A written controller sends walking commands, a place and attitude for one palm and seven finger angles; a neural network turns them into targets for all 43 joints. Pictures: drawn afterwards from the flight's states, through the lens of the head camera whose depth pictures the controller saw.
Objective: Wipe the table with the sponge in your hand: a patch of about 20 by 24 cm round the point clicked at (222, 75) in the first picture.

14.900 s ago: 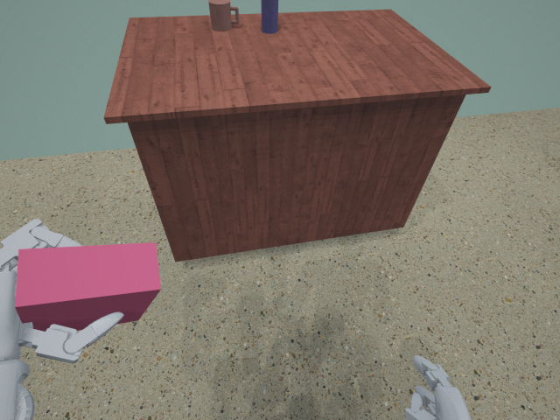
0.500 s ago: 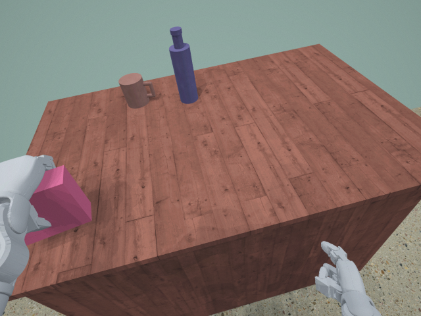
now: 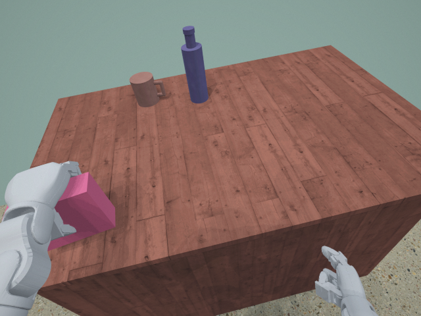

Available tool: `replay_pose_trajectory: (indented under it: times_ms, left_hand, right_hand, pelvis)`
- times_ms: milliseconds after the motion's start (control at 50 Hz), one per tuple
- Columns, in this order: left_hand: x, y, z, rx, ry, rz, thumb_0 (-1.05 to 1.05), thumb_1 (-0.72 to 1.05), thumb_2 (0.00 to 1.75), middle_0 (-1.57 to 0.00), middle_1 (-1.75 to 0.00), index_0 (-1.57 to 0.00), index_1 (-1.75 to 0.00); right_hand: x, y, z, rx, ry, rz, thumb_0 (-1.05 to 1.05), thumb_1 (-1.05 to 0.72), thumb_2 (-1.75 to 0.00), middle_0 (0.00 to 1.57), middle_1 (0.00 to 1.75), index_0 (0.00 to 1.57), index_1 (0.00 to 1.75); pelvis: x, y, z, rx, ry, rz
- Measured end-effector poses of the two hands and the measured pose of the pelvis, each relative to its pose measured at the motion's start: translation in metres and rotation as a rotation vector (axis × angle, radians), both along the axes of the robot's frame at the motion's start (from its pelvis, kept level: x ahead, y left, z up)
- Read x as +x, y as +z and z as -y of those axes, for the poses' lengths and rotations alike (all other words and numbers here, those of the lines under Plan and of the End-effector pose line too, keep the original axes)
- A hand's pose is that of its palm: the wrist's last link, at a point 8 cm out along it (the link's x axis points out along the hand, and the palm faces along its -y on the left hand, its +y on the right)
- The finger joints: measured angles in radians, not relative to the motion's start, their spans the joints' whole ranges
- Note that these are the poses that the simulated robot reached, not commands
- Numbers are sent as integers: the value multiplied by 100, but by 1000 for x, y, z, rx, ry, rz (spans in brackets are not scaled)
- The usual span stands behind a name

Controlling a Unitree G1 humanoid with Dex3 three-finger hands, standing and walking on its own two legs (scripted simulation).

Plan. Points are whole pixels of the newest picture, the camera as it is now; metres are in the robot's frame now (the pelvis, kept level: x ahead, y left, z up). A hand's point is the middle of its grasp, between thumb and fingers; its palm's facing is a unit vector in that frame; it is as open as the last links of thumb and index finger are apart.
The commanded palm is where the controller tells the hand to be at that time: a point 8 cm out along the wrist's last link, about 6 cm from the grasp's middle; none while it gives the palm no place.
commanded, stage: move the sponge above the wiping area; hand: left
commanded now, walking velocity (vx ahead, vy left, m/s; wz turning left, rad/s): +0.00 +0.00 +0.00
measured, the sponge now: (71, 218) +0.24 +0.31 +0.08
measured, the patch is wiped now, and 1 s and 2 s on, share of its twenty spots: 0.00 0.00 0.00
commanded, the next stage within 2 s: lower the sponge onto the table in 1.52 s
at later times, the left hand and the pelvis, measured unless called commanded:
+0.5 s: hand (69, 225) +0.22 +0.29 +0.10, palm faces -0.14 -0.09 -0.99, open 9.5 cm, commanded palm +0.21 +0.29 +0.20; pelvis -0.01 -0.02 +0.00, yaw +0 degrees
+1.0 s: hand (70, 226) +0.22 +0.29 +0.10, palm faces -0.19 -0.09 -0.98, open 9.5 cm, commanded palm +0.21 +0.30 +0.21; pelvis +0.00 -0.01 +0.00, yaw +0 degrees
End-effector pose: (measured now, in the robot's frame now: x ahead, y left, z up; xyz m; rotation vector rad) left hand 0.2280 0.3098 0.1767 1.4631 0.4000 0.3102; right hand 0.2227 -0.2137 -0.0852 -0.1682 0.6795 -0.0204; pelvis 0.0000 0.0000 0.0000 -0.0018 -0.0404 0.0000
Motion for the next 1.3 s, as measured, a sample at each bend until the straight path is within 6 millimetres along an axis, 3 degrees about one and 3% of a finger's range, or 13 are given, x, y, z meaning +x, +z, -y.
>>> replay_pose_trajectory:
  times_ms: [60,140,260,340,420,500,560,660,800,900,1020,1120,1300]
  left_hand:
    - [-5,-20,32,-12,-160,-72,0,-43,100,-80,-138,-79,-138]
    - [-12,-10,56,41,-319,24,0,-43,100,-81,-137,-80,-138]
    - [-6,37,20,112,-110,265,0,-44,100,-81,-137,-80,-138]
    - [-7,49,-9,94,82,238,0,-43,100,-81,-138,-80,-138]
    - [-16,23,-5,38,98,79,0,-43,100,-80,-138,-79,-139]
    - [-23,-19,24,-5,-49,-99,0,-43,100,-80,-139,-79,-139]
    - [-23,-25,45,21,-202,-97,0,-43,100,-81,-138,-80,-138]
    - [-11,9,46,112,-259,115,0,-44,100,-82,-138,-81,-138]
    - [11,54,-1,114,40,223,0,-44,100,-81,-138,-80,-138]
    - [1,23,-6,60,74,10,0,-43,100,-80,-139,-79,-139]
    - [-23,-25,28,-13,-177,-131,0,-43,100,-81,-139,-80,-139]
    - [-28,-1,34,74,-271,85,0,-44,100,-82,-138,-81,-138]
    - [2,46,-17,79,49,227,0,-43,100,-81,-139,-80,-139]
  right_hand:
    - [-1,1,-1,-22,13,9,1,-90,-90,20,30,19,29]
    - [-2,5,-5,-41,31,15,1,-90,-90,20,30,18,29]
    - [-2,5,-2,-3,28,4,1,-90,-90,20,30,19,30]
    - [0,7,4,16,19,11,1,-90,-90,20,30,21,30]
    - [2,7,11,20,13,36,1,-90,-90,20,30,22,31]
    - [0,6,14,-17,27,48,1,-91,-90,20,30,22,31]
    - [-2,8,12,-56,38,55,1,-91,-90,20,30,22,31]
    - [-5,7,8,-45,27,52,1,-90,-90,20,30,21,30]
    - [-4,2,12,15,0,16,1,-90,-90,20,30,21,30]
    - [0,4,24,14,-20,34,1,-90,-90,20,30,20,30]
    - [2,10,26,-79,4,43,1,-91,-90,20,30,20,30]
    - [3,11,10,-90,28,43,1,-91,-90,20,30,20,30]
    - [0,10,2,-8,-13,32,1,-90,-90,20,30,18,29]
  pelvis:
    - [1,-1,0,3,-4,7]
    - [2,0,4,2,-17,24]
    - [-2,1,11,-2,-30,39]
    - [-5,1,15,2,-26,28]
    - [-8,0,15,2,-10,17]
    - [-8,-2,16,2,4,20]
    - [-8,-2,18,2,3,34]
    - [-6,0,22,-2,-12,50]
    - [-5,0,22,4,-21,23]
    - [-2,-1,17,4,-15,1]
    - [2,-3,14,0,-3,20]
    - [2,-2,13,-11,-2,43]
    - [-6,1,7,-1,-9,25]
